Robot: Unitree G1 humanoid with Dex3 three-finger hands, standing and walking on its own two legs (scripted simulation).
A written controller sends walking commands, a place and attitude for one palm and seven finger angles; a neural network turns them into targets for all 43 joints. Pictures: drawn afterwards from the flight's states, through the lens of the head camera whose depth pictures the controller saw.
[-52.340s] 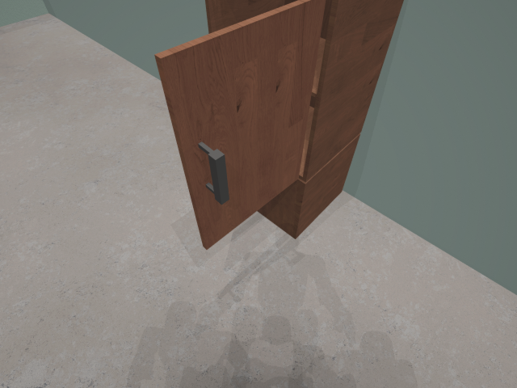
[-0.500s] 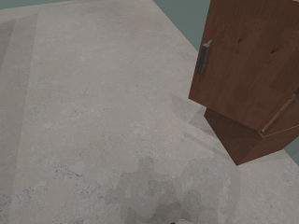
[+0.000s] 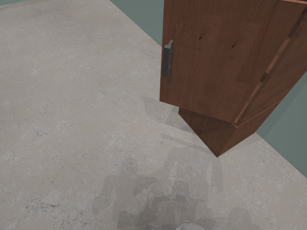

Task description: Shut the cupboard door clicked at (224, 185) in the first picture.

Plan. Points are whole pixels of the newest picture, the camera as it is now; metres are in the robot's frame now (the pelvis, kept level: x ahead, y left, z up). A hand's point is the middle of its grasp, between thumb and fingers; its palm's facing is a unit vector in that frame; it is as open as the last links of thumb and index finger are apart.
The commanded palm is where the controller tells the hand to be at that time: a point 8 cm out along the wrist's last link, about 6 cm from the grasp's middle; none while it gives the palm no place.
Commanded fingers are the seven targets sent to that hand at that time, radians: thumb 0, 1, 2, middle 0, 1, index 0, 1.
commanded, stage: turn to face it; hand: left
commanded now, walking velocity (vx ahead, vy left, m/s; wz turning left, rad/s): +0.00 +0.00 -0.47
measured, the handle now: (168, 58) +0.76 +0.01 -0.02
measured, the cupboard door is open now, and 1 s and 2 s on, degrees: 36 36 36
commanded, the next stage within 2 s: take the last steps up to it in 0.42 s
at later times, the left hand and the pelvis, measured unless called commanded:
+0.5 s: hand (97, 226) +0.14 +0.18 -0.17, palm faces -0.18 -0.96 -0.19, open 7.4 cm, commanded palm none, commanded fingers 0.00 0.90 0.90 -0.20 -0.30 -0.20 -0.30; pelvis +0.01 +0.01 +0.00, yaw -12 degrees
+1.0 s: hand out of the picture +0.09 +0.17 -0.18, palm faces -0.18 -0.97 -0.14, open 7.4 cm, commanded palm none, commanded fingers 0.00 0.90 0.90 -0.20 -0.30 -0.20 -0.30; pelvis +0.09 +0.00 -0.01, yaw -14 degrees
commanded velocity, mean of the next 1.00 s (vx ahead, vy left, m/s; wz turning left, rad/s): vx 0.15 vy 0.01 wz -0.17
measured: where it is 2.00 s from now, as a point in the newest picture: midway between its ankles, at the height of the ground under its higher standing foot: (165, 227)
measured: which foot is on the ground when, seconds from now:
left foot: down 0.00-0.08, up 0.10-0.36, down 0.38-0.68, up 0.70-0.98, down 1.00-1.00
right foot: up 0.00-0.06, down 0.08-0.40, up 0.42-0.66, down 0.68-1.00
